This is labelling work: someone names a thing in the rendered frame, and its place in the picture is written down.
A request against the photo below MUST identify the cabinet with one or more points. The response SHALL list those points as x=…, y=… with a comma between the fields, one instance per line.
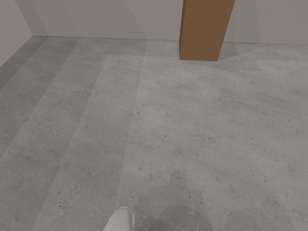
x=203, y=28

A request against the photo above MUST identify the robot left thigh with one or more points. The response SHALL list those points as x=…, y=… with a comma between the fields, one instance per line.
x=121, y=220

